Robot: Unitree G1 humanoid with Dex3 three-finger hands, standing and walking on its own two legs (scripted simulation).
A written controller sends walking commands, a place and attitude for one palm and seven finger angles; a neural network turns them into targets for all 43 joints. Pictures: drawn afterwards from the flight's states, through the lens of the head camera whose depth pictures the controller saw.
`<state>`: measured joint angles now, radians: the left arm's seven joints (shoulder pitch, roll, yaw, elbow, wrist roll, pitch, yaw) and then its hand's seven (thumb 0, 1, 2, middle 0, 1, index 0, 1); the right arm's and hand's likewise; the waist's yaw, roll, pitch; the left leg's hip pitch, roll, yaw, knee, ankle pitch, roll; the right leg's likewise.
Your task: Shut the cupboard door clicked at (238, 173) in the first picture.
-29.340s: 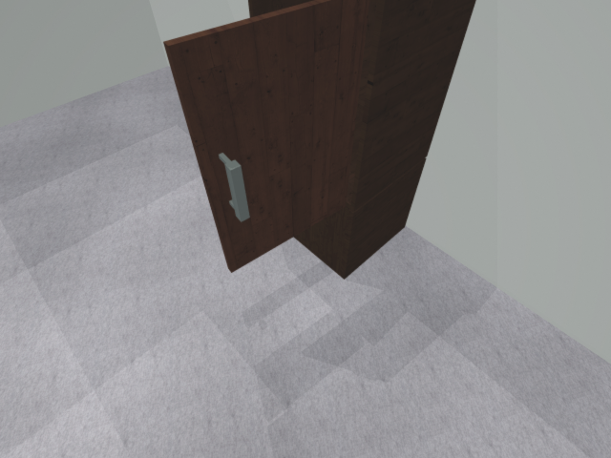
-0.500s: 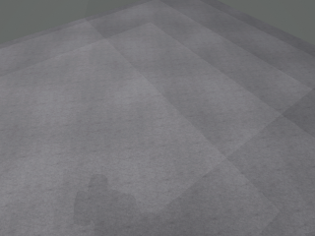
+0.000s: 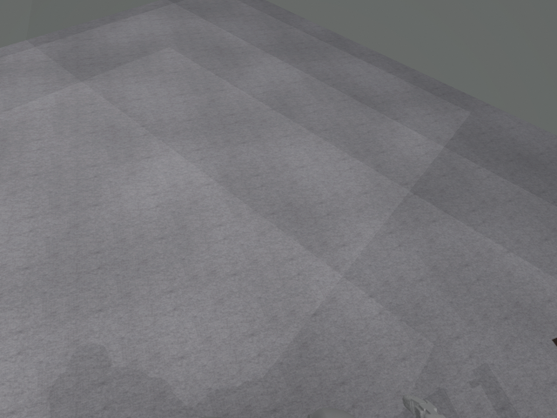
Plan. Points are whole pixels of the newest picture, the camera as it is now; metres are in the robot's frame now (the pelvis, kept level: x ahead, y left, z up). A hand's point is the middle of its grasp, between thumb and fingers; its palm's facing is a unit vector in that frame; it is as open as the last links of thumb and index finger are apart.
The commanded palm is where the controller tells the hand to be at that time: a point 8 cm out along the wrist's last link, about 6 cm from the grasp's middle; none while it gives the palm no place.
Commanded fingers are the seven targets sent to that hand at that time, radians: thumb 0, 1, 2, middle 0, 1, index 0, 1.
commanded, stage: turn to face it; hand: left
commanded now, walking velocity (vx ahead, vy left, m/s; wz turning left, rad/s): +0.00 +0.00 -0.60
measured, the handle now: out of the picture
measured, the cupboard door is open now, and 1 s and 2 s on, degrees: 56 56 56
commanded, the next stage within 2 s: take the last steps up to it in 1.88 s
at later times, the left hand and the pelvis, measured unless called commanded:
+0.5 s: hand (197, 411) +0.15 +0.13 -0.15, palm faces -0.28 -0.92 -0.25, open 7.4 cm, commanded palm none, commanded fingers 0.00 0.90 0.90 -0.20 -0.30 -0.20 -0.30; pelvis -0.01 -0.03 +0.00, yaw -17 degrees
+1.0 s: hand (209, 366) +0.21 +0.12 -0.16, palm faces -0.52 -0.82 -0.21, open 7.4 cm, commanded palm none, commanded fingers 0.00 0.90 0.90 -0.20 -0.30 -0.20 -0.30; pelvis +0.02 -0.01 +0.01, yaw -35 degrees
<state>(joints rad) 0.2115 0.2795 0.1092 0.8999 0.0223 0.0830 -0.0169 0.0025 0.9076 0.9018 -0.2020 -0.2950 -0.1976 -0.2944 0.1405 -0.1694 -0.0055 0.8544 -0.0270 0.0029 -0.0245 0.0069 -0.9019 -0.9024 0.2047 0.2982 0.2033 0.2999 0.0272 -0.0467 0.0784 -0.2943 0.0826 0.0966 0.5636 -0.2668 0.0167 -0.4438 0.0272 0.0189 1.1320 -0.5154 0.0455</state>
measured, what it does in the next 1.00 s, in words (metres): steps on the spot, turning right: right foot, then left foot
